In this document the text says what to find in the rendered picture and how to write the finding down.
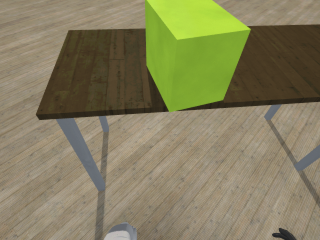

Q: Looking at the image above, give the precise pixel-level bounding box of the carton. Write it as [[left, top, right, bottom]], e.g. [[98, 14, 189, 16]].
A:
[[145, 0, 251, 112]]

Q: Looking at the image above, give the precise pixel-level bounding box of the table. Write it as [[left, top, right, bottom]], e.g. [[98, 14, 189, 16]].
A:
[[36, 24, 320, 191]]

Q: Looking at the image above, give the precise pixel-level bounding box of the right robot hand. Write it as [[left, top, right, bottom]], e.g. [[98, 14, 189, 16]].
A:
[[272, 228, 296, 240]]

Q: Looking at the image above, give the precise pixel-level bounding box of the left robot thigh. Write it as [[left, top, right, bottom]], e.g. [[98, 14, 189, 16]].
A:
[[104, 223, 137, 240]]

